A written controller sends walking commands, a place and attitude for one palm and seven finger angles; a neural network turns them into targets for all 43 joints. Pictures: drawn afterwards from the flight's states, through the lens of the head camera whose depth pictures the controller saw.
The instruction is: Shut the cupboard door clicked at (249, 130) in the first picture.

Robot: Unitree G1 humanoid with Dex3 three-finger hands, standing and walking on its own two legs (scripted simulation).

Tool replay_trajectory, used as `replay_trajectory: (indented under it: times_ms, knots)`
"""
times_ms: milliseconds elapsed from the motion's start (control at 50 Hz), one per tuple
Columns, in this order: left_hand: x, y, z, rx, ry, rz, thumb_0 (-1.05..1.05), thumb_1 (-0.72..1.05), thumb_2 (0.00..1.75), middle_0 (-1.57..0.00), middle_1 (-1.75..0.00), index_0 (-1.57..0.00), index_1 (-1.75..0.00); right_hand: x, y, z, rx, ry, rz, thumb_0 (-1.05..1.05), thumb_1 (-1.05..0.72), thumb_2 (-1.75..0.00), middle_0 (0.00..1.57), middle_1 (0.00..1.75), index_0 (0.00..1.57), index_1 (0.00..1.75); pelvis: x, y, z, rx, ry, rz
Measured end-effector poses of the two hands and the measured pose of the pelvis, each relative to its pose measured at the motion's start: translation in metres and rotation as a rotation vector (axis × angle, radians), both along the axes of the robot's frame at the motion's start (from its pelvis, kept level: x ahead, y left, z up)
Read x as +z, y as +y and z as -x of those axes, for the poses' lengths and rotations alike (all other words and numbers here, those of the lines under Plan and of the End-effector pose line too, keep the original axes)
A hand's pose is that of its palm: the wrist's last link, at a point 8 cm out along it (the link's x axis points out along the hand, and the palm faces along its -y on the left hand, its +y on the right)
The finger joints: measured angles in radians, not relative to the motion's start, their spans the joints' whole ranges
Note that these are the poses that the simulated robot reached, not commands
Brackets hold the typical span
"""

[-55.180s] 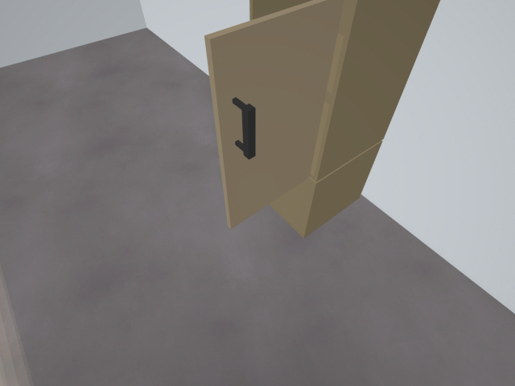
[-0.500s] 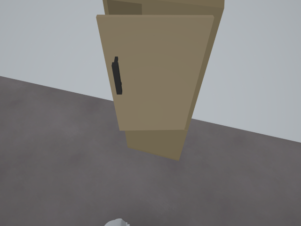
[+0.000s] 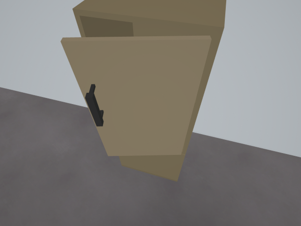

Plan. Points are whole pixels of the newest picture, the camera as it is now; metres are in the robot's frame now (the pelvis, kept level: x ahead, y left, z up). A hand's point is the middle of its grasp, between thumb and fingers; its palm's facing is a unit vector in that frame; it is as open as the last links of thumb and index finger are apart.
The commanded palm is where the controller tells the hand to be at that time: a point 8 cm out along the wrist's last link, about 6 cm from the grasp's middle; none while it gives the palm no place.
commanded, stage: come to a stop and stand still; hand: left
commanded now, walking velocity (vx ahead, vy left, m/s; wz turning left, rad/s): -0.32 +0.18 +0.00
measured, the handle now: (96, 106) +0.44 +0.19 +0.06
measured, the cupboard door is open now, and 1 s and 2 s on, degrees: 17 17 17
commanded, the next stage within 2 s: look again from close up in 1.26 s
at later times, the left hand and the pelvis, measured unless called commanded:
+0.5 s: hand out of the picture +0.03 +0.24 -0.18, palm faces +0.08 -0.97 -0.21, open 7.4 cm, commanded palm none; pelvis +0.00 +0.04 +0.01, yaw +1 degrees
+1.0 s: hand out of the picture -0.02 +0.16 -0.17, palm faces +0.01 -0.99 -0.15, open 7.3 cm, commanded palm none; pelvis -0.01 +0.01 +0.01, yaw +0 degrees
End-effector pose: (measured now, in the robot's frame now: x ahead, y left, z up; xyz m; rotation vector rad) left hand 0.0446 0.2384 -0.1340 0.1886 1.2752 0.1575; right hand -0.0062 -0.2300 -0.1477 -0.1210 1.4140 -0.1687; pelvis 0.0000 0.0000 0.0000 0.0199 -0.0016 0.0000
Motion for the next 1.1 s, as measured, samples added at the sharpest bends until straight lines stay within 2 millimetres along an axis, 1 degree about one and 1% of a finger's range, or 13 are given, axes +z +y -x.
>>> replay_trajectory:
  times_ms: [80, 140, 180, 260, 320, 360, 440, 560, 720, 840, 960, 1040, 1100]
  knots:
    - [0.004, -0.015, -0.025, -0.009, -0.005, 0.005, 0.0, 0.92, 0.9, -0.2, -0.3, -0.2, -0.3, 0.002, -0.009, -0.018, -0.013, 0.011, 0.002, 0.01, -0.91, -0.9, 0.2, 0.3, 0.2, 0.3, 0.004, -0.006, -0.016, 0.011, 0.014, 0.008]
    - [0.006, -0.016, -0.037, 0.013, -0.032, 0.007, 0.0, 0.92, 0.9, -0.2, -0.3, -0.2, -0.3, 0.008, -0.013, -0.034, 0.011, 0.009, 0.024, 0.01, -0.91, -0.9, 0.2, 0.3, 0.2, 0.3, 0.007, -0.004, -0.017, 0.021, 0.017, 0.002]
    - [0.007, -0.012, -0.039, 0.029, -0.044, 0.01, 0.0, 0.92, 0.9, -0.2, -0.3, -0.2, -0.3, 0.012, -0.014, -0.047, 0.034, -0.003, 0.043, 0.01, -0.91, -0.9, 0.2, 0.3, 0.2, 0.3, 0.009, 0.0, -0.015, 0.027, 0.016, -0.001]
    - [0.002, 0.006, -0.031, 0.046, -0.037, 0.014, 0.0, 0.91, 0.9, -0.2, -0.3, -0.2, -0.3, 0.022, -0.009, -0.076, 0.069, -0.079, 0.076, 0.01, -0.91, -0.9, 0.2, 0.3, 0.19, 0.3, 0.009, 0.012, -0.009, 0.032, 0.016, 0.004]
    - [-0.012, 0.025, -0.021, 0.056, -0.023, 0.02, 0.0, 0.91, 0.9, -0.2, -0.3, -0.2, -0.3, 0.024, 0.0, -0.092, 0.095, -0.164, 0.103, 0.01, -0.91, -0.9, 0.2, 0.3, 0.19, 0.3, -0.001, 0.026, -0.006, 0.031, 0.011, 0.035]
    - [-0.017, 0.036, -0.014, 0.063, -0.005, 0.018, 0.0, 0.91, 0.9, -0.2, -0.3, -0.2, -0.3, 0.027, 0.009, -0.096, 0.109, -0.193, 0.114, 0.01, -0.91, -0.9, 0.2, 0.3, 0.19, 0.3, -0.003, 0.032, -0.004, 0.025, 0.0, 0.033]
    - [-0.015, 0.05, 0.006, 0.075, 0.038, 0.016, 0.0, 0.91, 0.9, -0.2, -0.3, -0.2, -0.3, 0.035, 0.028, -0.095, 0.13, -0.212, 0.109, 0.01, -0.91, -0.9, 0.2, 0.3, 0.2, 0.3, 0.004, 0.036, 0.0, 0.015, -0.008, 0.032]
    - [-0.006, 0.05, 0.037, 0.073, 0.107, 0.022, 0.0, 0.91, 0.9, -0.2, -0.3, -0.2, -0.3, 0.033, 0.046, -0.082, 0.113, -0.194, 0.055, 0.01, -0.9, -0.9, 0.2, 0.3, 0.2, 0.3, 0.011, 0.039, 0.003, 0.006, -0.001, 0.038]
    - [-0.001, 0.019, 0.062, 0.04, 0.161, 0.031, 0.01, 0.91, 0.9, -0.2, -0.3, -0.19, -0.3, 0.016, 0.032, -0.042, 0.024, -0.122, 0.016, 0.0, -0.92, -0.9, 0.2, 0.3, 0.2, 0.3, 0.01, 0.029, 0.009, -0.011, 0.004, 0.017]
    - [-0.001, -0.008, 0.064, 0.027, 0.148, 0.066, 0.01, 0.91, 0.9, -0.2, -0.3, -0.2, -0.3, 0.017, 0.019, -0.002, 0.0, -0.035, 0.016, 0.0, -0.92, -0.9, 0.2, 0.3, 0.2, 0.3, 0.014, 0.018, 0.01, -0.007, -0.013, 0.015]
    - [-0.003, -0.021, 0.065, 0.029, 0.155, 0.078, 0.02, 0.93, 0.9, -0.2, -0.3, -0.2, -0.3, 0.019, 0.015, 0.035, -0.02, 0.059, 0.014, 0.0, -0.91, -0.9, 0.2, 0.3, 0.2, 0.3, 0.015, 0.008, 0.01, -0.005, -0.019, 0.016]
    - [-0.003, -0.026, 0.066, 0.035, 0.161, 0.081, 0.01, 0.93, 0.9, -0.2, -0.3, -0.2, -0.3, 0.019, 0.017, 0.05, -0.029, 0.102, 0.004, 0.01, -0.91, -0.9, 0.2, 0.3, 0.19, 0.3, 0.015, 0.005, 0.008, -0.003, -0.018, 0.016]
    - [-0.003, -0.029, 0.066, 0.04, 0.164, 0.081, 0.01, 0.92, 0.9, -0.2, -0.3, -0.2, -0.3, 0.018, 0.019, 0.054, -0.032, 0.116, -0.006, 0.01, -0.91, -0.9, 0.2, 0.3, 0.19, 0.3, 0.015, 0.003, 0.007, -0.001, -0.016, 0.015]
